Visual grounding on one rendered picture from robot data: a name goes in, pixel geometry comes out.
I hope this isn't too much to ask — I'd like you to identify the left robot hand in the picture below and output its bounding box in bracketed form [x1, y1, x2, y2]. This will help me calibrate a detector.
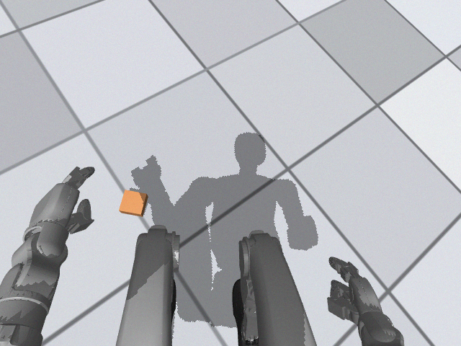
[29, 167, 95, 234]

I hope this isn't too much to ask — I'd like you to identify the small box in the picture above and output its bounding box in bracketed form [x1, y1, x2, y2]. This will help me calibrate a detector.
[119, 190, 148, 217]

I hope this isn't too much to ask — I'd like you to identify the right robot hand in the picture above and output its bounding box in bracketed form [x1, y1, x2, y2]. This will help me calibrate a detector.
[327, 257, 382, 326]

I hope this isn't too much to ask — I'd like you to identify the right robot foot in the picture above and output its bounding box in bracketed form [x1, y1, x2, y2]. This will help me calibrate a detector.
[232, 279, 259, 346]

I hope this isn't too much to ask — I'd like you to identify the right robot arm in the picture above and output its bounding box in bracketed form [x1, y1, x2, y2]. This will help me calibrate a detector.
[358, 311, 404, 346]

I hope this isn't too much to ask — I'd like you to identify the left robot arm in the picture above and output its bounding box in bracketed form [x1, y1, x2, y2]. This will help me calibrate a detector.
[0, 222, 69, 346]

